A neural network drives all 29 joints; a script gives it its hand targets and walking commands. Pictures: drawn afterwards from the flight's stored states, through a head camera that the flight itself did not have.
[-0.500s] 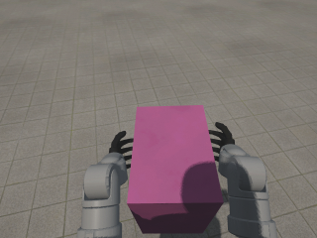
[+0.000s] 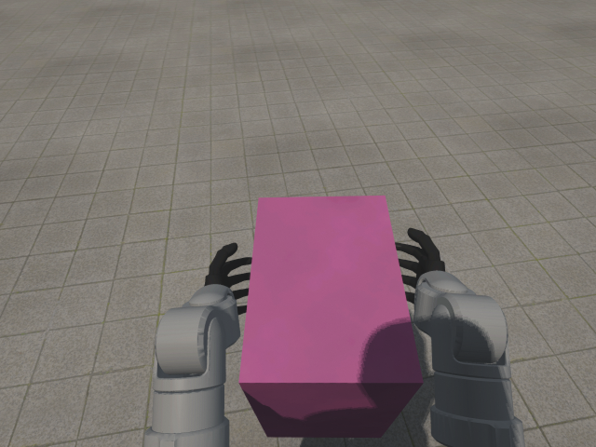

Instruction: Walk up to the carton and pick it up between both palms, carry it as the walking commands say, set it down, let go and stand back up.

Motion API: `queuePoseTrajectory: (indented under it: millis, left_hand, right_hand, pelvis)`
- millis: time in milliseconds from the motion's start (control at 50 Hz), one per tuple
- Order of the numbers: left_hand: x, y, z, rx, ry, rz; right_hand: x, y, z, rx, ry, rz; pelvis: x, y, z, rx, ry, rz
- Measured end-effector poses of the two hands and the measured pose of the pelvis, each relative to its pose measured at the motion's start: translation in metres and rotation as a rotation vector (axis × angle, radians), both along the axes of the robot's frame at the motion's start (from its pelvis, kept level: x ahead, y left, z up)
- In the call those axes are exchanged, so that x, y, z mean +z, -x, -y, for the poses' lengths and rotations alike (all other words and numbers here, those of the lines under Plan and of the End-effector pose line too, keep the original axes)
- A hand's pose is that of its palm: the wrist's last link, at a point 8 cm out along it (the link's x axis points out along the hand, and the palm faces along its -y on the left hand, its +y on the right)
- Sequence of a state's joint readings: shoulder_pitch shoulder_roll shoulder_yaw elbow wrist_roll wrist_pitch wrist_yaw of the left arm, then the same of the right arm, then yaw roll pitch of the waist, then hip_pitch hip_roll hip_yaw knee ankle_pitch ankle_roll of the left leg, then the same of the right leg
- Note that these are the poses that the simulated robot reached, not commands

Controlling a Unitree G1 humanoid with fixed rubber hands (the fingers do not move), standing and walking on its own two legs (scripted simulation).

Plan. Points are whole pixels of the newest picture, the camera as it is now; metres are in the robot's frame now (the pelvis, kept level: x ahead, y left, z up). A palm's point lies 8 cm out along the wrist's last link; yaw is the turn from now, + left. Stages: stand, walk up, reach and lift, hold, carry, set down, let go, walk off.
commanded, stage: carry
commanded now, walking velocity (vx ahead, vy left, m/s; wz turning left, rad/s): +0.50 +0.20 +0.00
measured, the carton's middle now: (322, 323) +0.29 +0.01 +0.02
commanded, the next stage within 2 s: none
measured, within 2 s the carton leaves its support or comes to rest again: neither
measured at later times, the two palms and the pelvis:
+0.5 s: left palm (221, 138) +0.62 +0.20 +0.11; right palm (358, 132) +0.64 -0.06 +0.11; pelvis +0.34 +0.06 +0.01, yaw +3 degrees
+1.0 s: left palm (223, 69) +0.95 +0.26 +0.10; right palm (325, 65) +0.97 +0.00 +0.10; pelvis +0.67 +0.12 +0.00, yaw +1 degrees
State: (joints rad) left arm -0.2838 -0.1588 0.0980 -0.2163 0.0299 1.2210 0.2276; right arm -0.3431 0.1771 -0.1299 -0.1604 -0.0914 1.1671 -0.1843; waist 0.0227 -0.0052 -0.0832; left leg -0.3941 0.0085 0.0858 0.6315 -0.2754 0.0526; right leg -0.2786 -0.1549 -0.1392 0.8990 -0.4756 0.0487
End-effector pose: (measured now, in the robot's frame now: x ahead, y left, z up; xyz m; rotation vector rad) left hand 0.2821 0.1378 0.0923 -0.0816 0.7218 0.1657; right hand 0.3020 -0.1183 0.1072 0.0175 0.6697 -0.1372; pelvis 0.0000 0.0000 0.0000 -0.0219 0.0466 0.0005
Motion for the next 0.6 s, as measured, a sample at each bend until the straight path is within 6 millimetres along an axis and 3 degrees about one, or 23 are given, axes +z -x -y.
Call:
queuePoseTrajectory:
  millis: [160,340,520,600]
  left_hand:
    - [0.004,-0.118,-0.013,-0.041,0.016,-0.018]
    - [-0.003,-0.251,-0.020,-0.028,-0.010,0.038]
    - [0.017,-0.351,-0.065,0.020,-0.036,0.001]
    - [0.010,-0.404,-0.093,0.032,-0.017,0.011]
  right_hand:
    - [0.008,-0.107,-0.013,-0.044,0.015,-0.019]
    - [-0.006,-0.242,-0.020,-0.032,-0.014,0.037]
    - [0.006,-0.355,-0.065,0.019,-0.039,0.000]
    - [0.005,-0.410,-0.094,0.030,-0.020,0.010]
  pelvis:
    - [0.016,-0.107,-0.024,-0.021,0.020,-0.039]
    - [-0.010,-0.245,-0.029,-0.005,0.015,0.011]
    - [0.011,-0.354,-0.062,0.051,-0.001,0.011]
    - [0.006,-0.408,-0.086,0.060,-0.012,0.014]
